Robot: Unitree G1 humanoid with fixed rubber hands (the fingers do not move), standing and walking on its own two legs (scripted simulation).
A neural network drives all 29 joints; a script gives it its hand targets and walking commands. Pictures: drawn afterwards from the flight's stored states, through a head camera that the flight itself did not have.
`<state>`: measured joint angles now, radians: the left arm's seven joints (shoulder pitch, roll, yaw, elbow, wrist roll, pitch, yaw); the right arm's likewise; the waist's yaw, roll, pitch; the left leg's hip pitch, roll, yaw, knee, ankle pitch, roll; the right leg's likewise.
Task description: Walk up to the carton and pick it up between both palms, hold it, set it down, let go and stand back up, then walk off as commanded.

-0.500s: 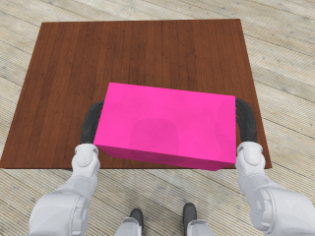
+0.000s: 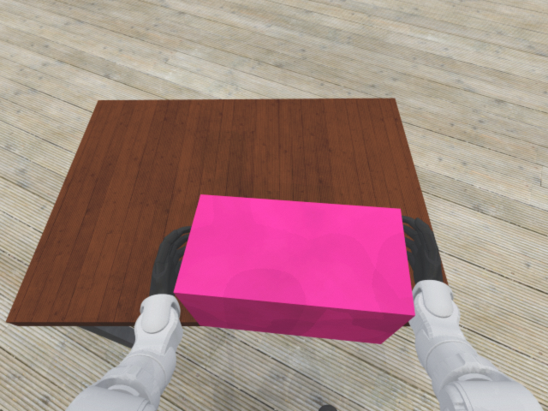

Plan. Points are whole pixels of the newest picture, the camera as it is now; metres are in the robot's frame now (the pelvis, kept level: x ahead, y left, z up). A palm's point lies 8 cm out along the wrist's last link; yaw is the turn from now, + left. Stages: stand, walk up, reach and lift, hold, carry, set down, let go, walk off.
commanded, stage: reach and lift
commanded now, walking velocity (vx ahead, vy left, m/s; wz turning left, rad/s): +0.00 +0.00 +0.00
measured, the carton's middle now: (293, 271) +0.36 -0.01 -0.08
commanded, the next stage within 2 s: hold in 1.98 s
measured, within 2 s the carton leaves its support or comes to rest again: neither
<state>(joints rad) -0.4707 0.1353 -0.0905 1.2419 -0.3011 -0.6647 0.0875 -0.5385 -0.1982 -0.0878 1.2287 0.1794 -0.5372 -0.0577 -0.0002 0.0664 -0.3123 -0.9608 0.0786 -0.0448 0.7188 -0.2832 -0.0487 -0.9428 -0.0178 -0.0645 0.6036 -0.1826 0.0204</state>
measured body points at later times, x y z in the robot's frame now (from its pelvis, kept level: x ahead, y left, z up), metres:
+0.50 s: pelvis -0.01 -0.01 +0.03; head +0.01 -0.01 +0.48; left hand +0.38 +0.21 +0.10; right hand +0.39 -0.20 +0.10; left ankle +0.00 +0.14 -0.70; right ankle +0.03 -0.14 -0.70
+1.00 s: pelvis +0.04 +0.00 +0.04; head +0.03 +0.00 +0.49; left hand +0.37 +0.20 +0.12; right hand +0.37 -0.21 +0.11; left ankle +0.00 +0.14 -0.70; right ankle +0.03 -0.14 -0.70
